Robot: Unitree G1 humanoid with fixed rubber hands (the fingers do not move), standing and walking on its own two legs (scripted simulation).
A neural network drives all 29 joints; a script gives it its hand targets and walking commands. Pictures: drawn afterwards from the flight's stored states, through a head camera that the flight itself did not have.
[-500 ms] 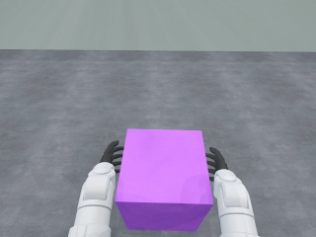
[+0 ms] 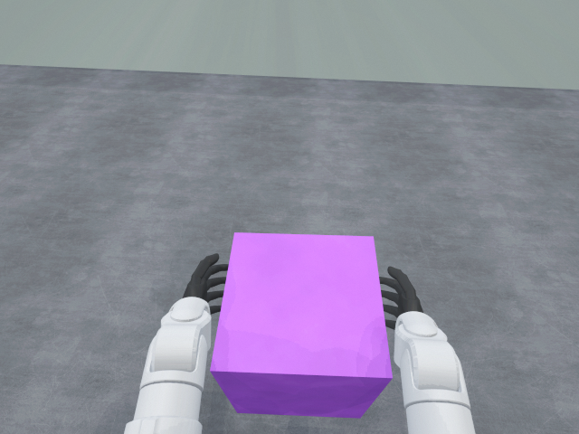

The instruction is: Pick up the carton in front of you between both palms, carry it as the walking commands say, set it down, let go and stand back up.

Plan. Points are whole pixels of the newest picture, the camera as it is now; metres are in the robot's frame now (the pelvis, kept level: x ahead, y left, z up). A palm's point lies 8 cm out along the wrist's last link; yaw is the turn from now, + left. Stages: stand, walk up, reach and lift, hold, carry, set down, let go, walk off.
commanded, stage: set down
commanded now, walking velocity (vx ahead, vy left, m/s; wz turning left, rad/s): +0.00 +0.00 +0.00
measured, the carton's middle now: (300, 330) +0.29 +0.00 -0.05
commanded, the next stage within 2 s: none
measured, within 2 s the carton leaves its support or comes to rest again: neither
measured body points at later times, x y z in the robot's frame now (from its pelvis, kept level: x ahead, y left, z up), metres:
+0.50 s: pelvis -0.04 -0.04 -0.04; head +0.09 -0.05 +0.39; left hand +0.33 +0.15 -0.07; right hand +0.35 -0.15 -0.09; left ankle -0.02 +0.10 -0.74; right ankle +0.07 -0.13 -0.74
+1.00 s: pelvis -0.05 -0.03 -0.17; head +0.18 -0.03 +0.22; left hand +0.39 +0.13 -0.24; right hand +0.40 -0.17 -0.26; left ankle -0.02 +0.10 -0.74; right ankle +0.07 -0.13 -0.74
